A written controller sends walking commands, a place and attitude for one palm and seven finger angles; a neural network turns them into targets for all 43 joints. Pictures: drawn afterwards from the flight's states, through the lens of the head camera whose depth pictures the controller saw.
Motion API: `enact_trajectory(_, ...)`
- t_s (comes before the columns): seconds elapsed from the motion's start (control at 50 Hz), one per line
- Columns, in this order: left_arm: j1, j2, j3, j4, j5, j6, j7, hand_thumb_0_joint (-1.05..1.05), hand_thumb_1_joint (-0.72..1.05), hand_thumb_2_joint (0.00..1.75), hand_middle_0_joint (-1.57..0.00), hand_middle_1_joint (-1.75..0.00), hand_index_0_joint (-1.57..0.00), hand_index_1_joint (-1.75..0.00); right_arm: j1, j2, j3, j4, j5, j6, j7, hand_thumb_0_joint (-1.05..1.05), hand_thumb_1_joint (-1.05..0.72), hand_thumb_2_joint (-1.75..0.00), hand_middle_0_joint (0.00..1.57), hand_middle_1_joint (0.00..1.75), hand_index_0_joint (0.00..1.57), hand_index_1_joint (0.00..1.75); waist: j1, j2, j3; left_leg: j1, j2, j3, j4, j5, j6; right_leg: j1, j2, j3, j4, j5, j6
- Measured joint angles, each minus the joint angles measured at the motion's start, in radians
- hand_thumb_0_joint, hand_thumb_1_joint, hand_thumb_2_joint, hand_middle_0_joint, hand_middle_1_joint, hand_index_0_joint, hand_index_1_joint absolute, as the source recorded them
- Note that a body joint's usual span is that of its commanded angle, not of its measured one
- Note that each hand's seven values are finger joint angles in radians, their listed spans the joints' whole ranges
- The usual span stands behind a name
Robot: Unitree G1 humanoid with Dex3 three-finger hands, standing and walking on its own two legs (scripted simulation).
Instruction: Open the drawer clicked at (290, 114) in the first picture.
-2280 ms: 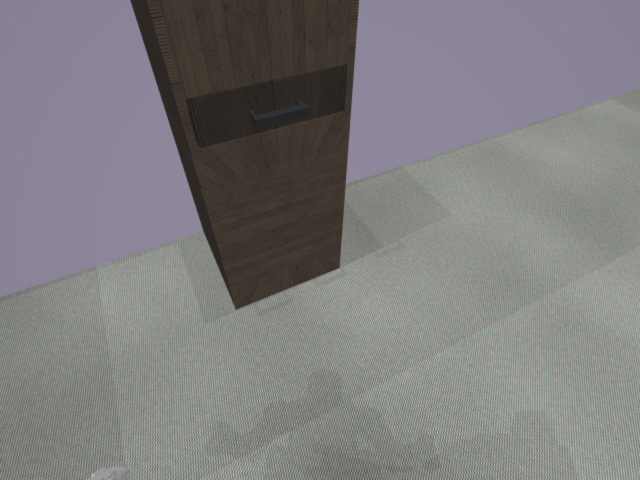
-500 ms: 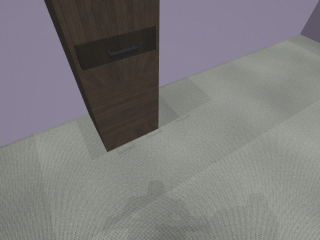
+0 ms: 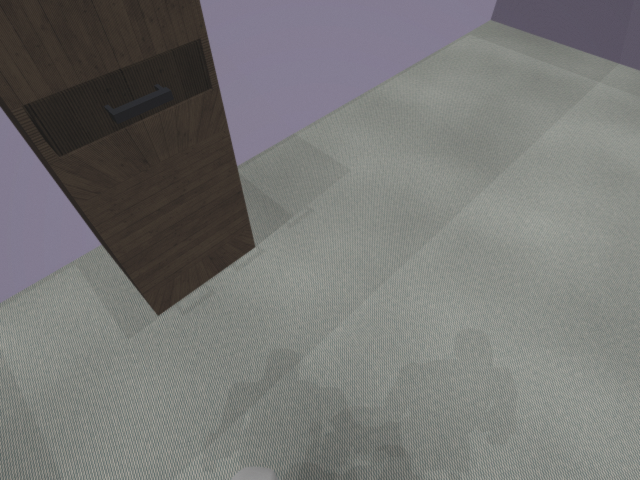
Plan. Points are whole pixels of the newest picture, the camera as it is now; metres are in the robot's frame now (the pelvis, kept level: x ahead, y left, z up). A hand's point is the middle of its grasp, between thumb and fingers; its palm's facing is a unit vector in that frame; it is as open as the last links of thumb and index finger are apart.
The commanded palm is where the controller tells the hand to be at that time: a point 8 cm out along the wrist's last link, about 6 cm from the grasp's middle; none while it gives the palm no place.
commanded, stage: walk to a spot facing it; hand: left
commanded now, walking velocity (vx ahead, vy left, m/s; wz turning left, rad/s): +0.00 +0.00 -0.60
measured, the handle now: (138, 101) +0.82 +0.49 -0.01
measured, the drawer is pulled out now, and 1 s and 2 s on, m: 0.00 0.00 0.00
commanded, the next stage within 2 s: turn to face it in 1.58 s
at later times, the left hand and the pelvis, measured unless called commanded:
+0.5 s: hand (190, 446) +0.18 +0.22 -0.18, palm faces -0.32 -0.94 -0.14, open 7.4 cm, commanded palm none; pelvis +0.04 +0.05 +0.00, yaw -20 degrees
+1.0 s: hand (313, 331) +0.38 +0.05 -0.17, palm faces -0.55 -0.81 -0.21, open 7.2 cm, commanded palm none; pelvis +0.20 -0.06 -0.01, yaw -35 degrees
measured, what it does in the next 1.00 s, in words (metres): walks ahead, turning right: left foot, then right foot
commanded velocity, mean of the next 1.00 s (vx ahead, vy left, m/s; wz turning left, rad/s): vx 0.32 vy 0.00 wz -0.49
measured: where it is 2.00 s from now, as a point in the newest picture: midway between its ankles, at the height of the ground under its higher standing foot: (430, 381)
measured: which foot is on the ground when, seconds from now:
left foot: up 0.00-0.14, down 0.16-0.74, up 0.76-1.00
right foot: down 0.00-0.16, up 0.18-0.72, down 0.74-1.00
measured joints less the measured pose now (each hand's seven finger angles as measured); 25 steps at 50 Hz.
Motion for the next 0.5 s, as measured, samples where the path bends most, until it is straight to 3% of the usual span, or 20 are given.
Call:
enact_trajectory(0.08, -0.013, 0.025, 0.008, -0.006, 0.005, 0.008, 0.0, 0.01, 0.9, 0.9, -0.21, -0.3, -0.21, -0.3, -0.009, 0.001, 0.005, -0.02, 0.006, -0.01, -0.002, 0.01, -0.9, -0.9, 0.2, 0.3, 0.2, 0.3, 0.009, -0.012, -0.011, 0.061, -0.018, -0.002, -0.141, -0.035, 0.016, -0.016, 0.018, 0.043, -0.012, 0.022, 0.019)
enact_trajectory(0.14, -0.015, 0.048, 0.015, -0.011, 0.005, 0.018, -0.002, 0.01, 0.9, 0.9, -0.21, -0.3, -0.21, -0.3, 0.007, 0.007, 0.014, -0.039, 0.01, -0.029, 0.0, 0.01, -0.9, -0.9, 0.2, 0.3, 0.2, 0.3, 0.01, -0.026, -0.032, 0.154, -0.038, 0.005, -0.352, -0.023, 0.042, -0.035, 0.031, 0.078, -0.001, 0.026, 0.041)
enact_trajectory(0.18, -0.016, 0.061, 0.025, -0.008, 0.002, 0.029, -0.006, 0.01, 0.9, 0.9, -0.21, -0.3, -0.21, -0.3, 0.031, 0.012, 0.022, -0.049, 0.004, -0.051, -0.003, 0.01, -0.9, -0.9, 0.2, 0.3, 0.2, 0.3, -0.005, -0.03, -0.046, 0.199, -0.035, 0.014, -0.458, 0.031, 0.084, -0.083, 0.04, 0.067, 0.111, -0.121, 0.057)
enact_trajectory(0.22, -0.019, 0.073, 0.038, -0.001, 0.007, 0.037, -0.019, 0.01, 0.9, 0.9, -0.2, -0.3, -0.2, -0.3, 0.064, 0.02, 0.033, -0.049, -0.001, -0.058, -0.003, 0.01, -0.9, -0.89, 0.2, 0.3, 0.2, 0.3, -0.016, -0.034, -0.051, 0.225, -0.026, 0.039, -0.474, 0.052, 0.104, -0.154, 0.019, -0.004, 0.316, -0.212, 0.078)
enact_trajectory(0.26, -0.021, 0.087, 0.049, -0.004, 0.015, 0.032, -0.037, 0.01, 0.9, 0.9, -0.2, -0.3, -0.2, -0.3, 0.103, 0.027, 0.042, -0.038, -0.003, -0.064, -0.003, 0.0, -0.9, -0.89, 0.2, 0.3, 0.2, 0.3, -0.02, -0.035, -0.059, 0.264, -0.012, 0.061, -0.52, 0.065, 0.109, -0.219, -0.015, -0.06, 0.505, -0.187, 0.095)
enact_trajectory(0.32, -0.019, 0.101, 0.055, -0.01, 0.021, 0.022, -0.049, 0.01, 0.91, 0.9, -0.2, -0.3, -0.2, -0.3, 0.158, 0.036, 0.048, -0.013, -0.004, -0.077, -0.005, 0.01, -0.9, -0.89, 0.2, 0.3, 0.2, 0.3, -0.017, -0.038, -0.064, 0.315, 0.005, 0.104, -0.577, 0.074, 0.11, -0.281, -0.072, -0.094, 0.684, -0.106, 0.112)
enact_trajectory(0.4, -0.026, 0.1, 0.054, 0.003, 0.023, 0.023, -0.051, 0.01, 0.91, 0.9, -0.2, -0.3, -0.2, -0.3, 0.225, 0.055, 0.051, 0.014, -0.001, -0.101, -0.009, 0.01, -0.9, -0.89, 0.2, 0.3, 0.2, 0.3, -0.027, -0.043, -0.055, 0.372, 0.017, 0.167, -0.613, 0.059, 0.11, -0.312, -0.136, -0.103, 0.736, -0.044, 0.126)
enact_trajectory(0.5, -0.071, 0.075, 0.038, 0.03, 0.02, 0.033, -0.056, 0.01, 0.91, 0.9, -0.2, -0.3, -0.2, -0.3, 0.305, 0.084, 0.057, 0.057, -0.004, -0.12, -0.013, 0.01, -0.9, -0.89, 0.2, 0.3, 0.2, 0.3, -0.055, -0.049, -0.022, 0.436, 0.032, 0.246, -0.63, 0.02, 0.098, -0.322, -0.183, -0.15, 0.661, -0.036, 0.124)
